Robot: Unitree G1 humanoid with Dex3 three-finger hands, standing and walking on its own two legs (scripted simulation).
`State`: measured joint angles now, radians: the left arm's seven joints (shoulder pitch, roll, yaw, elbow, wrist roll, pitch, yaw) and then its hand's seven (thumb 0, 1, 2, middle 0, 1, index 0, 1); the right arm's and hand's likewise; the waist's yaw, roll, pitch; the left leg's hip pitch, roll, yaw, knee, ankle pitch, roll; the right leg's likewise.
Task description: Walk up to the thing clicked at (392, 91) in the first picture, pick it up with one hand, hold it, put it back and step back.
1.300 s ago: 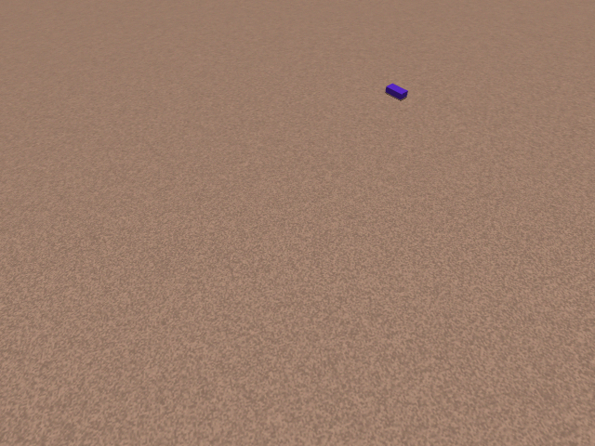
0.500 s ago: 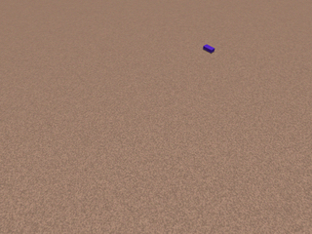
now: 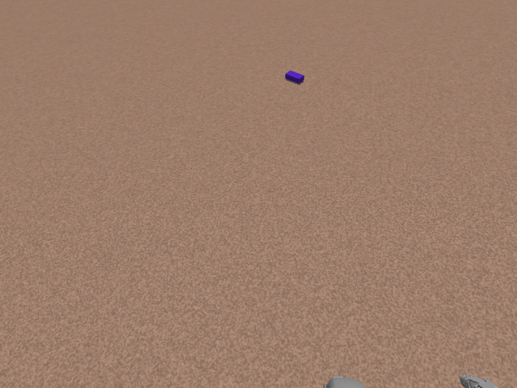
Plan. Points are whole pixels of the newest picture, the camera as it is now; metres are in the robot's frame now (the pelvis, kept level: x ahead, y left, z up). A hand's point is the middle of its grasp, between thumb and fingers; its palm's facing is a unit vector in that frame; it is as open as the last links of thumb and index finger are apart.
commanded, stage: walk up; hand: left
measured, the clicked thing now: (294, 77) +2.22 -0.16 -0.76
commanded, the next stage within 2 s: none
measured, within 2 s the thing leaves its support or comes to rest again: neither
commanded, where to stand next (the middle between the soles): +1.80 -0.12 m, yaw -40 degrees
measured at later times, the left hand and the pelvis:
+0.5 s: hand (191, 293) +0.31 +0.18 -0.14, palm faces -0.23 -0.90 -0.38, open 7.4 cm; pelvis +0.23 -0.09 -0.01, yaw -15 degrees
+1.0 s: hand (251, 130) +0.81 +0.07 -0.12, palm faces -0.48 -0.76 -0.43, open 7.4 cm; pelvis +0.55 -0.11 -0.01, yaw -26 degrees
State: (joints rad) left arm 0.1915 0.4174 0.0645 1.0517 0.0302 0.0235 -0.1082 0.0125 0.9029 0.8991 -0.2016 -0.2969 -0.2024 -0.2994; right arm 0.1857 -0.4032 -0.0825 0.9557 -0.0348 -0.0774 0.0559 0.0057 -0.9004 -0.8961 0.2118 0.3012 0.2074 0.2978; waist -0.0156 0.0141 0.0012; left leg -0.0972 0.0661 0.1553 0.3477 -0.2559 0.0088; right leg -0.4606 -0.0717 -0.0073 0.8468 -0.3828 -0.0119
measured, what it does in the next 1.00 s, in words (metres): walks ahead, turning right: right foot, then left foot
